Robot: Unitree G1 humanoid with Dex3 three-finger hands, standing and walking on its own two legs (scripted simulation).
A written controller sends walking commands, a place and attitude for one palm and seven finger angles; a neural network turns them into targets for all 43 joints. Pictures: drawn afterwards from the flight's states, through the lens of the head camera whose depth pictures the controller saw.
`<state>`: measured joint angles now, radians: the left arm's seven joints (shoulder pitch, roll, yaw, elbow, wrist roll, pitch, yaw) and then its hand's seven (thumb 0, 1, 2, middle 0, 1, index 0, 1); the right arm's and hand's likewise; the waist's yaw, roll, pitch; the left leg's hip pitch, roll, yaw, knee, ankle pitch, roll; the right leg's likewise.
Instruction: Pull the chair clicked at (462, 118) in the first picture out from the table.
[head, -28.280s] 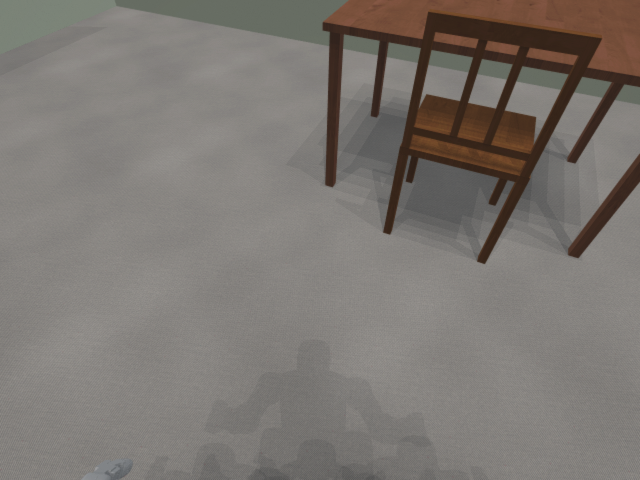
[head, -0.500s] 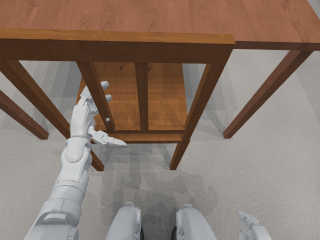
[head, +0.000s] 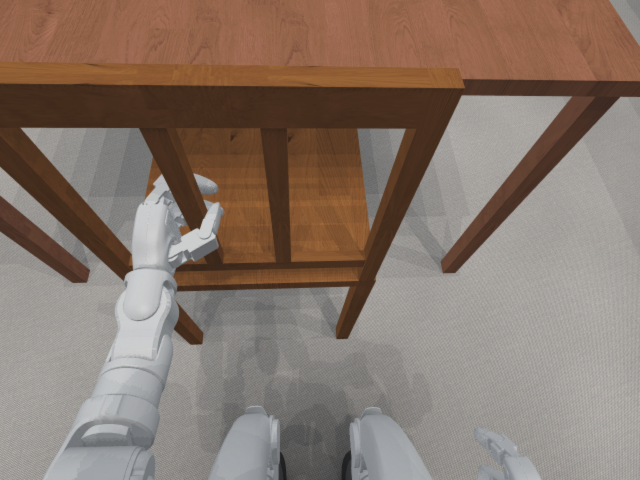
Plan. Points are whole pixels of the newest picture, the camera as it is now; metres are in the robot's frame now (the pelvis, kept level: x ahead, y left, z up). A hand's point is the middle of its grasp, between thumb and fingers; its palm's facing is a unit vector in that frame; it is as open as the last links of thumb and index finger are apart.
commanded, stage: hook a spindle and tug to test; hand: left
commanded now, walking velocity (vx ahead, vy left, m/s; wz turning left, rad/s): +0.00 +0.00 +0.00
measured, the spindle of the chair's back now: (193, 207) +0.44 +0.16 +0.03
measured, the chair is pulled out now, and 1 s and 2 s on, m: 0.00 0.04 0.17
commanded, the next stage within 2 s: step backward, pulling the chair out in 0.62 s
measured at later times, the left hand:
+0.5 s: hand (210, 242) +0.40 +0.13 +0.02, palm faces +0.01 -1.00 -0.01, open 5.6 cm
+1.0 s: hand (208, 254) +0.37 +0.13 +0.04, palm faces +0.00 -0.99 -0.13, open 5.7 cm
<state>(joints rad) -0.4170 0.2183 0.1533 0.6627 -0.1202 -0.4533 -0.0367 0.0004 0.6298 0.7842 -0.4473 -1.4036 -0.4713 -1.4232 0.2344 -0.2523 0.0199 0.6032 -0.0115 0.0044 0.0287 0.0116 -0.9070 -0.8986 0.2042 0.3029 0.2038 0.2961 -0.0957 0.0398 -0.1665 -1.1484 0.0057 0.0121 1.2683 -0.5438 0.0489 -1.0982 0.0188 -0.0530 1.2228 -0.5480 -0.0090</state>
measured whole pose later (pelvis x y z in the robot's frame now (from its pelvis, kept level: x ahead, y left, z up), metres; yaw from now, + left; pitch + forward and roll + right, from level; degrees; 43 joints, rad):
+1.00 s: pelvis +0.05 +0.01 +0.10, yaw -1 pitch +11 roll -1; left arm -0.20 0.16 0.01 0.66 -0.09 -0.15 0.08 0.11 0.67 0.76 -0.33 -1.14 -0.46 -1.45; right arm 0.22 -0.22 0.04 0.57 0.06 0.14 -0.10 0.01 -0.91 -0.90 0.20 0.30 0.20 0.30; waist -0.06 0.04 -0.02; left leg -0.50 -0.01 0.05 0.68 -0.37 0.05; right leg -0.50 0.01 -0.01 0.71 -0.34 0.01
